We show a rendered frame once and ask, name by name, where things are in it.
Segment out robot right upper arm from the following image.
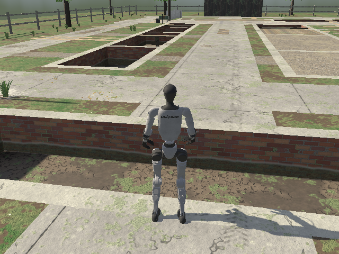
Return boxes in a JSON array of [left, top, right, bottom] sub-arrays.
[[181, 107, 195, 135]]

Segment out right robot forearm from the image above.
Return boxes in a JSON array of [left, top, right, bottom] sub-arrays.
[[189, 128, 197, 140]]

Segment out robot left upper arm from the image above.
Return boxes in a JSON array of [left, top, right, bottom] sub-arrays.
[[144, 107, 159, 136]]

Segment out left robot forearm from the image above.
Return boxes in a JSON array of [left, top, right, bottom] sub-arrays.
[[142, 128, 150, 142]]

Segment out right robot thigh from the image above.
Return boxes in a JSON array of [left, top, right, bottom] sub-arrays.
[[176, 148, 188, 188]]

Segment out robot right hand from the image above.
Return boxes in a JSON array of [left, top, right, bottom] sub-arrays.
[[183, 135, 195, 145]]

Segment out robot left shin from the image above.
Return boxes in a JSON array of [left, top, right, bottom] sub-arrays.
[[152, 178, 160, 214]]

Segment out robot left hand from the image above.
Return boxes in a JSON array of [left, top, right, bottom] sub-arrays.
[[142, 140, 154, 149]]

